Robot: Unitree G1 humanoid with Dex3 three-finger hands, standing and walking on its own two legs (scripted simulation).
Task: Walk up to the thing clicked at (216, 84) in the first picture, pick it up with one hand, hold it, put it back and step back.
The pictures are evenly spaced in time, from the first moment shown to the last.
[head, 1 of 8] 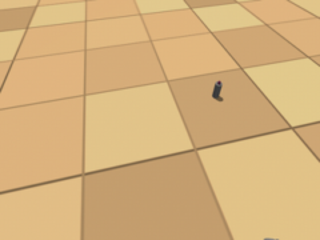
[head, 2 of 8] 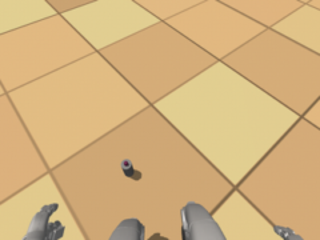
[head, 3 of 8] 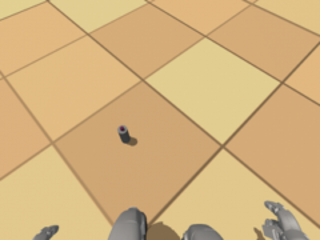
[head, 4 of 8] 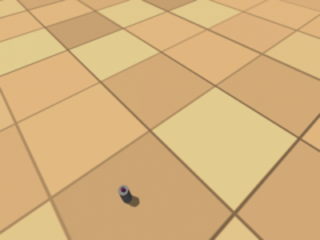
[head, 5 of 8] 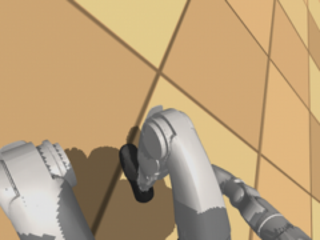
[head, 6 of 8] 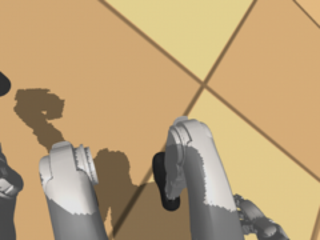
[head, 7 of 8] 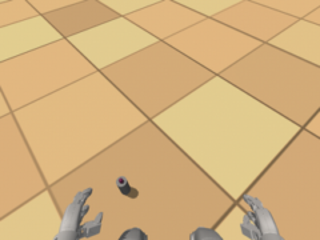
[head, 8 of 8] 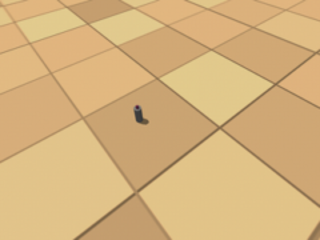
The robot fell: no
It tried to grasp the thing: yes
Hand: left
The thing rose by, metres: 0.65
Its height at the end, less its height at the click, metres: +0.00
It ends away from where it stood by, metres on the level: 0.01
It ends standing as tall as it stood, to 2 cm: yes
